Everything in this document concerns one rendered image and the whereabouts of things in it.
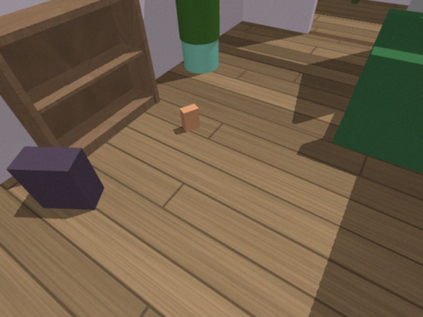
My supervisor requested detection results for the potted plant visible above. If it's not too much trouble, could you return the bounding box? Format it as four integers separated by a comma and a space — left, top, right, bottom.
176, 0, 219, 73

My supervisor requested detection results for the bookshelf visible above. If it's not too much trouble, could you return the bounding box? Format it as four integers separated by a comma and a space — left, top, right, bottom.
0, 0, 160, 157

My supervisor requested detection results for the armchair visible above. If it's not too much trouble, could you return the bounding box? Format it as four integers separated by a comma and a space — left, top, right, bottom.
332, 9, 423, 173

